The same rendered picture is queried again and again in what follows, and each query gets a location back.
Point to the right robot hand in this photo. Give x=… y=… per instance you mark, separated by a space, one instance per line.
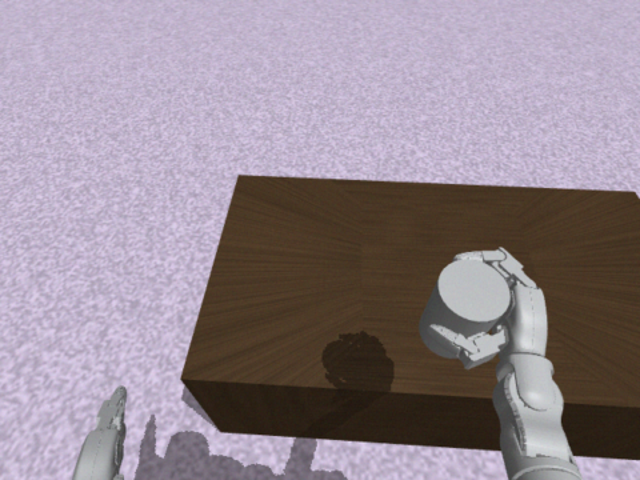
x=522 y=328

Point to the right robot arm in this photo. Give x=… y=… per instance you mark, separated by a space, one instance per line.
x=529 y=405

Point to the left robot hand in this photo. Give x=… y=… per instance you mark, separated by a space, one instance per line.
x=101 y=454

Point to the can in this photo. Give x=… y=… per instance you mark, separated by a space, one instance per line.
x=469 y=297

